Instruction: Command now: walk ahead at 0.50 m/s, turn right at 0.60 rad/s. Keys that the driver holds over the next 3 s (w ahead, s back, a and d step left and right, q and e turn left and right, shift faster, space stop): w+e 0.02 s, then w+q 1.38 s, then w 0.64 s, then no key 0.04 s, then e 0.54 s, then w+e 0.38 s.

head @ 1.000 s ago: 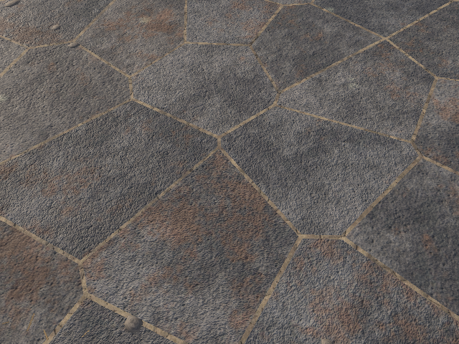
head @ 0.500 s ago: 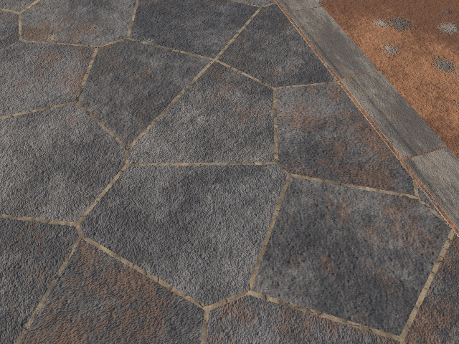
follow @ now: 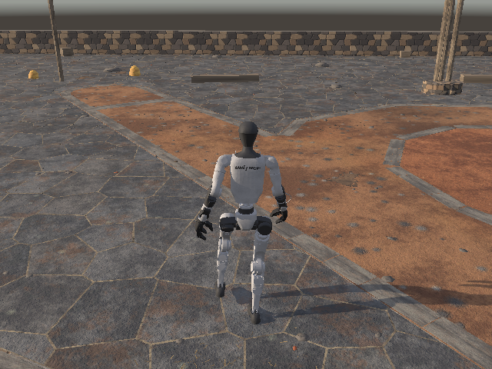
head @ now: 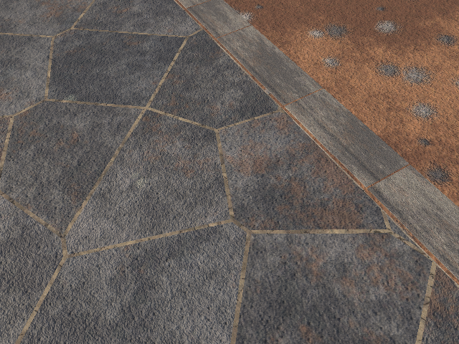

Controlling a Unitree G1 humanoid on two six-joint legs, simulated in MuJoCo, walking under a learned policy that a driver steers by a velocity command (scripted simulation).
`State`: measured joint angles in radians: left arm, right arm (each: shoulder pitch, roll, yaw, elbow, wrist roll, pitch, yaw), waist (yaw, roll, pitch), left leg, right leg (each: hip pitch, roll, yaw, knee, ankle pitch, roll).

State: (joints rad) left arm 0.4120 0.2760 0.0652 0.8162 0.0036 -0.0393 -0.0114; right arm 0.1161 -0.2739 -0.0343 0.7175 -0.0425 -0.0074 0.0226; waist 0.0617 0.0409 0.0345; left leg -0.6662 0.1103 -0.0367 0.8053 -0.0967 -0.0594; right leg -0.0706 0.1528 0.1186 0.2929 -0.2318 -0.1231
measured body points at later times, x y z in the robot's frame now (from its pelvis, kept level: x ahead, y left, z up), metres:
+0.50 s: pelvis +0.28 +0.06 +0.00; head +0.31 +0.07 +0.45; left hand +0.44 +0.31 -0.11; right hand +0.28 -0.22 -0.12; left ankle +0.24 +0.12 -0.74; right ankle +0.42 -0.10 -0.69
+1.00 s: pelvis +0.54 +0.05 +0.00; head +0.57 +0.05 +0.45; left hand +0.46 +0.32 -0.12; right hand +0.79 -0.13 -0.11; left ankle +0.58 +0.22 -0.67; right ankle +0.52 -0.05 -0.74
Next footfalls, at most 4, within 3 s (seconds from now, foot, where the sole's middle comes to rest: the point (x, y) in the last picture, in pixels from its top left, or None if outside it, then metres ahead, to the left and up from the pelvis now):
0.18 left None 0.28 0.12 -0.78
0.68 right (277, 311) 0.56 -0.04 -0.78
1.20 left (182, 255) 0.73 0.26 -0.78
1.74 right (178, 171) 1.08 0.32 -0.78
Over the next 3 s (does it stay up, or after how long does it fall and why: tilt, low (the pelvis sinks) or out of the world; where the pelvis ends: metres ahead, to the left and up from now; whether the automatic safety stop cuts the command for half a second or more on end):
stays up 1.19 0.50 0.01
